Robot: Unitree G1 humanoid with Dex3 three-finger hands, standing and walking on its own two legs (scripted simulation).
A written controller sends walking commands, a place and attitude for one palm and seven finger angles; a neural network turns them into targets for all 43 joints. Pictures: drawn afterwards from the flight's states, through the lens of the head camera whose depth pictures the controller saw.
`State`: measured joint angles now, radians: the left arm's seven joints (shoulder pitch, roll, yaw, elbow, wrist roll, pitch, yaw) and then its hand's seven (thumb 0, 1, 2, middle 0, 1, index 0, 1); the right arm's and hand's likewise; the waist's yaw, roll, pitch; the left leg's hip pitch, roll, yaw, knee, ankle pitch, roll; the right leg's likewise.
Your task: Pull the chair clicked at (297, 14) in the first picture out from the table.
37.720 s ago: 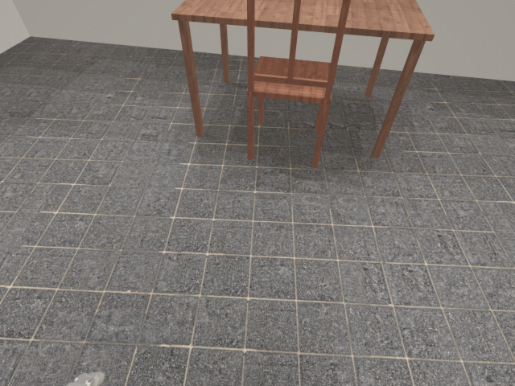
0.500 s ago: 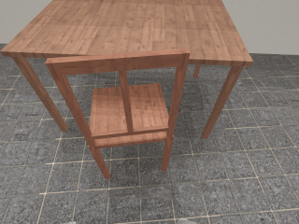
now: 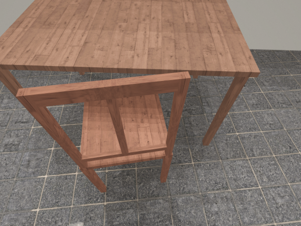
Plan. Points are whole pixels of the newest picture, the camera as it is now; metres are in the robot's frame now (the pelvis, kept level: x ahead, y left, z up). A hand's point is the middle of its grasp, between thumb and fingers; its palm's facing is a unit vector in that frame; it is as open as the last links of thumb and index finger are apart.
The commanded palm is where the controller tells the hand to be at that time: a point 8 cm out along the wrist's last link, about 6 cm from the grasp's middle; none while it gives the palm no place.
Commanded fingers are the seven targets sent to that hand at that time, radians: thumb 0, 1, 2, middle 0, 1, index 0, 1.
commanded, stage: come to a stop and stand still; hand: left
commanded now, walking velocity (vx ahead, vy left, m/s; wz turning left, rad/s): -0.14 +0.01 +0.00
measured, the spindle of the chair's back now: (119, 129) +0.41 +0.12 -0.06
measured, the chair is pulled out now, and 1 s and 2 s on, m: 0.16 0.16 0.16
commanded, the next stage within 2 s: look again from close up in 0.72 s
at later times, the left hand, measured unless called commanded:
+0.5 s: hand out of the picture +0.01 +0.17 -0.16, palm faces -0.04 -0.97 -0.24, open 7.4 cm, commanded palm none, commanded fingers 0.00 0.90 0.90 -0.20 -0.30 -0.20 -0.30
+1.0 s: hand out of the picture -0.04 +0.17 -0.17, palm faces -0.01 -0.98 -0.20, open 7.4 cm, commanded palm none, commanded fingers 0.00 0.90 0.90 -0.20 -0.30 -0.20 -0.30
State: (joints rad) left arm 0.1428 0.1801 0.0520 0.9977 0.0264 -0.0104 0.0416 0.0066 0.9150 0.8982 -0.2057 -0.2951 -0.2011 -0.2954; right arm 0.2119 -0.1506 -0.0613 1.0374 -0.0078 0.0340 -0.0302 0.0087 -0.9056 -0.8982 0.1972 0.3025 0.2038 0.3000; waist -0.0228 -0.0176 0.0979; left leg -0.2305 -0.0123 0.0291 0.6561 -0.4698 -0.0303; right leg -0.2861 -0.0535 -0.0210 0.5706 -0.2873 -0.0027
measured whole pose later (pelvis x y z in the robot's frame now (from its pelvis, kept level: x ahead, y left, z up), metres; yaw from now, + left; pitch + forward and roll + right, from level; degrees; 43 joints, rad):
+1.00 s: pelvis -0.04 +0.00 +0.00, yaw +0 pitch -1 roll -1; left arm 0.31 0.13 -0.01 1.09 0.02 -0.01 0.04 0.01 0.91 0.90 -0.21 -0.30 -0.20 -0.30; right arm 0.35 -0.15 -0.01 1.08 -0.02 0.00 -0.01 0.01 -0.91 -0.90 0.19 0.30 0.20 0.30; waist -0.04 0.03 0.01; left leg -0.28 0.03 0.03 0.57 -0.27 -0.01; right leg -0.23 0.01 0.00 0.55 -0.30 0.00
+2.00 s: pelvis -0.02 +0.01 +0.00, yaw +2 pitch -1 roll +1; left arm 0.30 0.19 -0.01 1.08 0.03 0.00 0.03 0.01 0.91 0.90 -0.20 -0.29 -0.20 -0.29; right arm 0.26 -0.14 0.00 1.13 -0.01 0.00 -0.01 0.01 -0.90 -0.90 0.20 0.30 0.20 0.30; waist -0.01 -0.03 0.04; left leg -0.19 -0.02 0.02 0.45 -0.24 0.01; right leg -0.16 -0.04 -0.01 0.48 -0.31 0.02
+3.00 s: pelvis -0.01 -0.15 -0.01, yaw +10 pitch +0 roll +0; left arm 0.26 0.22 0.04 0.92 0.03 0.02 0.01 0.01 0.91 0.90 -0.20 -0.29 -0.20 -0.29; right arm 0.22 -0.18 -0.04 1.05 -0.03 0.04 -0.02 0.01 -0.90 -0.90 0.20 0.30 0.21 0.30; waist -0.01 0.01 0.08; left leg -0.33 0.12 0.06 0.63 -0.30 -0.06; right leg -0.28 -0.07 -0.02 0.62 -0.36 0.02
